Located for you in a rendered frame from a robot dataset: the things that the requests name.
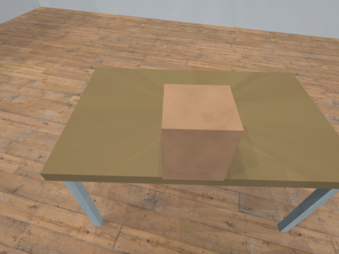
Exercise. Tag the carton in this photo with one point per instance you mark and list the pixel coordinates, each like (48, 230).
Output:
(201, 130)

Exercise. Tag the table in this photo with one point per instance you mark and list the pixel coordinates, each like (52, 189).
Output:
(114, 135)

